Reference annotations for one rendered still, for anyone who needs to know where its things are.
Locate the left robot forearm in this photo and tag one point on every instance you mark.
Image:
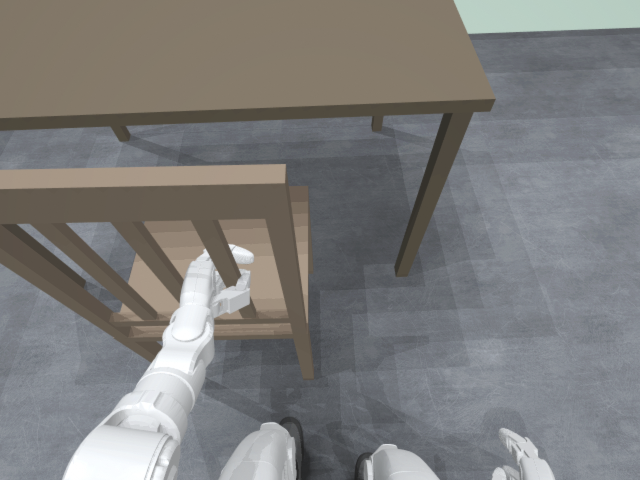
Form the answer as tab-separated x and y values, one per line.
168	390

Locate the right robot hand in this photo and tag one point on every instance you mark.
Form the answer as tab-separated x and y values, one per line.
525	454

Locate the robot left thigh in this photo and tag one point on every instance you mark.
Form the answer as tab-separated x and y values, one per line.
268	454

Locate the left robot hand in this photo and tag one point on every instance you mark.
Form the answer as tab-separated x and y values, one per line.
202	282

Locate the robot left upper arm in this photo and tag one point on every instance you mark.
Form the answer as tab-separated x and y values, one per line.
119	453

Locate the chair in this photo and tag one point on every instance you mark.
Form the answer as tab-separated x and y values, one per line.
186	209

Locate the robot left foot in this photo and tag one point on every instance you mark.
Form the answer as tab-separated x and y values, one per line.
293	427

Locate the table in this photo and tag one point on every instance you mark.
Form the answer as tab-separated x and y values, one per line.
118	63

